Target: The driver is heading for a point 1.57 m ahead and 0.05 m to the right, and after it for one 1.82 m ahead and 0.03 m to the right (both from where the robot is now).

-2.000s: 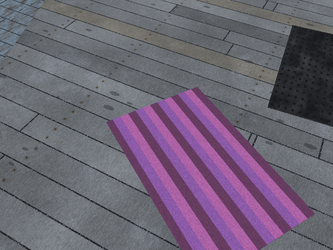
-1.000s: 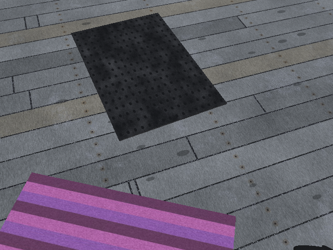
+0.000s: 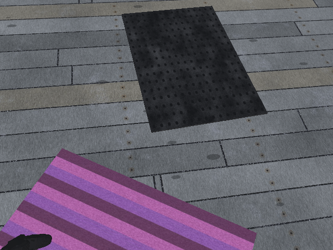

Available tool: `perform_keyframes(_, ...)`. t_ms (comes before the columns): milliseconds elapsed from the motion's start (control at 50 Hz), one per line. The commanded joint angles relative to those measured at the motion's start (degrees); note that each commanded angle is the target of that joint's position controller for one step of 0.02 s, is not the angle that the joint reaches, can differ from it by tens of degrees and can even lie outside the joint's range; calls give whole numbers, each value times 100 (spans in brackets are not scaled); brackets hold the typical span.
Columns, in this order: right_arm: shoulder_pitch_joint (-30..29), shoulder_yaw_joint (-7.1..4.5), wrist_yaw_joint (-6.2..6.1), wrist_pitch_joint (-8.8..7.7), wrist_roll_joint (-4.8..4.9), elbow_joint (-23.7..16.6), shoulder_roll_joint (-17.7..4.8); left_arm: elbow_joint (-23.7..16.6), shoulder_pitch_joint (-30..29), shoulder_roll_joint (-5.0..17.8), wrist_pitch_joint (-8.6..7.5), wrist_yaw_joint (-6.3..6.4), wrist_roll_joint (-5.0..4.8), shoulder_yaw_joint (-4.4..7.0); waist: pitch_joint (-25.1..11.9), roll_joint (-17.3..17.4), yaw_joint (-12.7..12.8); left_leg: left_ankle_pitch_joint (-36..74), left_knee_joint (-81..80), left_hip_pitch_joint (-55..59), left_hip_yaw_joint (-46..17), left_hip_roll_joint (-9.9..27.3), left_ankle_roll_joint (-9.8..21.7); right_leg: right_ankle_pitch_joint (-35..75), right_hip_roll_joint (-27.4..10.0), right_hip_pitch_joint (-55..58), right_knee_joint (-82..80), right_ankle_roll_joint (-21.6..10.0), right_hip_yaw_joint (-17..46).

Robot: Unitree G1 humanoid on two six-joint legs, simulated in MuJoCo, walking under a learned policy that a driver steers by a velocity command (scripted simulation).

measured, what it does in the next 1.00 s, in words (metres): walks ahead: right foot, then left foot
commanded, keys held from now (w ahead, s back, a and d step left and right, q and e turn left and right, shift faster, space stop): w+q+shift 0.34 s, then w+shift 0.08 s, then w+e+shift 0.58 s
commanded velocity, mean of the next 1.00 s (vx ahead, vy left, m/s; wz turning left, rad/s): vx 0.76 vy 0.00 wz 0.18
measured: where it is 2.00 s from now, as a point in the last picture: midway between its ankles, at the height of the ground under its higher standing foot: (131, 102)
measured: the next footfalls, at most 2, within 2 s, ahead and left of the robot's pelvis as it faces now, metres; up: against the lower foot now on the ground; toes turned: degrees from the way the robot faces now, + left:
right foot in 0.24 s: +0.16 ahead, -0.14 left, +0.00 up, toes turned +22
left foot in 0.70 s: +0.45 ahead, +0.31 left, +0.00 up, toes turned +19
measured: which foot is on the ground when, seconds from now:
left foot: down 0.00-0.24, up 0.26-0.68, down 0.70-1.00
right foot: up 0.00-0.22, down 0.24-0.70, up 0.72-1.00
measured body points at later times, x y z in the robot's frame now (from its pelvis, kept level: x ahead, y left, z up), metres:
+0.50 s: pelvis +0.19 +0.00 -0.01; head +0.21 -0.01 +0.44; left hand +0.05 +0.25 -0.12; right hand +0.48 -0.13 -0.09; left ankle +0.19 +0.20 -0.64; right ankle +0.12 -0.15 -0.74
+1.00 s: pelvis +0.55 +0.19 -0.02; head +0.56 +0.17 +0.43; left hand +0.71 +0.49 -0.08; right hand +0.58 -0.10 -0.15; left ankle +0.41 +0.30 -0.74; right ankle +0.71 +0.09 -0.66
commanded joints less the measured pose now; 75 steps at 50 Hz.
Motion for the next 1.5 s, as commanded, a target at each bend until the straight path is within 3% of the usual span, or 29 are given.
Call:
perform_keyframes(20, -107, -288, -98, -62, 60, -463, -999, -311, -32, 279, -104, -19, -49, 28, -1127, 692, 46, 982, -606, 1082, -1596, 1101, 907, 372, 201, -155, -838, 87, 91)
perform_keyframes(80, -1, -271, -44, -150, 77, -482, -1088, -414, -354, 428, -276, -190, -176, 58, -719, 1178, -138, -2127, -1169, 729, -2389, 1136, 967, 401, 237, -68, -1696, -18, 184)
perform_keyframes(220, -324, -65, 34, -230, 74, -683, -718, -251, 297, 509, -737, -287, -347, 195, -425, 1123, 331, -2229, -505, -618, -2682, 726, 651, 759, 202, 2376, -3425, -266, 0)
perform_keyframes(260, -181, 171, 73, -288, 5, -735, 33, 2, 1733, 951, -757, -216, -229, 353, -1184, 1, 805, -2509, 2060, -2081, -1412, -108, 40, -347, -1214, 4702, -3821, -751, 1364)
perform_keyframes(280, -245, 202, 69, -370, 164, -1177, 7, 14, 1938, 1283, -770, -288, 51, 363, -984, -1176, 618, -2105, 3320, -3535, -923, -220, -14, -2724, -2286, 4825, -4640, -1381, 3837)
perform_keyframes(300, -255, 134, 81, -399, 193, -1131, -398, -141, 1432, 1116, -773, -294, 1, 329, -449, -1049, 484, -1521, 4114, -3996, -653, 406, -118, -3024, -2507, 4345, -4744, -1521, 3922)
perform_keyframes(340, -179, 36, 127, -375, 27, -888, -623, -191, 1401, 669, -690, -193, -129, 165, -130, -502, 494, -723, 4749, -4007, -345, 680, -207, -1935, -1965, 3960, -4648, -1183, 2447)
perform_keyframes(460, -540, 246, 237, -518, 119, -874, 35, 353, 2203, 253, -710, -226, 23, -113, 456, -359, 427, 417, 4694, -4116, -403, 645, -211, -437, -1319, 3101, -5019, -1368, 841)
perform_keyframes(540, -1485, 371, 373, -723, -61, -1079, 154, 580, 2396, 296, -619, -169, -131, -226, 711, -249, 489, 1248, 2893, -3538, 526, 818, -412, 950, -1257, 2775, -5506, -1601, 457)
perform_keyframes(600, -2026, 410, 559, -908, 41, -1244, 258, 761, 2742, 554, -557, -103, -246, -219, 759, -327, 620, 1342, 1642, -2610, 639, 624, -415, 1751, -1429, 3002, -5648, -1578, 298)
perform_keyframes(680, -622, 18, 465, -910, 131, -981, -531, 993, 2789, 947, -458, -88, -122, -186, -546, -1180, -519, 423, 869, 408, 826, -50, -35, 5999, -1503, 3323, -3605, -1265, -22)
perform_keyframes(700, 697, -123, 345, -808, 181, -669, -757, 922, 2571, 958, -471, -85, -39, -201, -1235, -1221, -1293, 421, 1027, 2315, 583, 242, 37, 5722, -1285, 2257, -2090, -1061, -130)
perform_keyframes(720, 1914, -245, 181, -684, 106, -396, -1241, 650, 2630, 300, -534, -88, 183, -367, -2397, -238, -1494, -856, 1361, 4384, -1097, 1724, 113, 2546, -817, 725, 53, -896, -21)
perform_keyframes(740, 1959, -205, 276, -751, -202, -278, -1475, 433, 3370, -448, -681, -133, -227, -521, -3725, 1940, -811, -3658, -221, 5064, -4075, 2762, 771, -775, -117, -279, 1710, -852, 606)
perform_keyframes(760, 1790, -110, 288, -782, -191, -189, -922, 331, 2631, 119, -720, -111, -556, -354, -2771, 1824, -930, -3879, -1142, 4407, -4306, 2604, 611, -490, -278, -960, 2329, -851, 610)
perform_keyframes(800, 1135, 21, 273, -822, -135, 47, -380, 133, 1778, 105, -629, -62, -469, -322, -1013, 798, -666, -1876, -1020, 2723, -2402, 2397, 479, 283, -768, -1387, 2355, -835, 192)
perform_keyframes(840, 611, 99, 279, -876, -302, 244, 84, 160, 1897, -115, -407, -157, -371, -274, -530, 925, -106, -721, -1195, 1431, -1084, 2032, 450, 659, -1099, -678, 2031, -820, 214)
perform_keyframes(880, 204, 109, 282, -912, -170, 404, 293, 74, 1771, -322, -141, -215, -427, -289, -48, 907, 124, -39, -1525, 895, -150, 1968, 365, 440, -1263, -694, 1838, -796, 144)
perform_keyframes(1040, 79, -115, 113, -947, -140, 569, -709, -526, 373, 35, -136, -525, -230, -324, 757, -112, 152, 1743, -2181, 970, 2029, 1599, 124, 2564, -860, -372, -878, -968, -846)
perform_keyframes(1120, 31, -290, 119, -661, -36, 486, -1464, -427, 1578, 834, -52, -534, -407, 42, -403, 696, 1045, 7225, 367, 2086, 2119, 1780, 34, 1381, 157, 1550, -1003, -1419, -1655)
perform_keyframes(1140, -153, -279, 128, -634, -12, 391, -1433, -108, 2847, 1266, 28, -487, -380, 271, -1027, 706, 1648, 7249, 1989, 1411, 1933, 1735, 36, 1136, 323, 3278, -1155, -1645, -1487)
perform_keyframes(1160, -257, -121, 150, -713, -10, 425, -901, 190, 3564, 1495, 95, -378, -422, 393, -934, -114, 1874, 3467, 4442, 38, 1838, 995, -266, 1342, 217, 4585, -1682, -1870, -814)
perform_keyframes(1180, 275, 233, 224, -955, -223, 167, 307, 77, 2962, 1744, 59, -402, -346, 312, -690, -2332, 740, -2235, 6951, -1947, 1117, -168, -476, 1682, -238, 5052, -2041, -2441, 1199)
perform_keyframes(1200, 633, 320, 271, -1223, -17, -289, 85, -396, 2458, 1497, -169, -446, -132, 172, -2110, -2198, 336, -2135, 7277, -3077, -270, -280, -264, -1425, -1448, 5705, -3933, -3389, 4571)
perform_keyframes(1220, -251, 170, 254, -1336, 139, -323, -679, -543, 2359, 1097, -313, -468, -116, 143, -1386, -773, 627, -1450, 6617, -3081, -419, 36, -48, -1761, -1547, 4987, -4791, -2919, 4949)
perform_keyframes(1260, -577, 172, 121, -1265, -14, -293, -532, -588, 1620, 1009, -548, -531, -83, 114, -333, 809, -24, -921, 5494, -2447, -412, 384, -159, 530, -1251, 3145, -4434, -2523, 3969)
perform_keyframes(1320, -353, 83, 110, -968, -201, -203, -616, -692, 1042, 875, -518, -334, -145, 72, -181, 605, -379, -890, 4206, -1431, -340, 667, -598, 3378, -677, 1789, -4194, -2334, 2234)
perform_keyframes(1380, -1212, 239, 112, -860, -366, -514, -44, -511, 1156, 855, -289, -24, -237, 89, -188, 390, -88, 299, 2226, -942, 324, 115, -836, 4752, 237, 1153, -3775, -1847, 1077)
perform_keyframes(1500, -1618, 69, 213, -856, -89, -667, -277, -304, 1518, 588, 107, 171, -218, 126, -659, -513, 280, 2007, -25, -8, -14, -397, -795, 2396, 353, 1693, -2881, -1063, 1917)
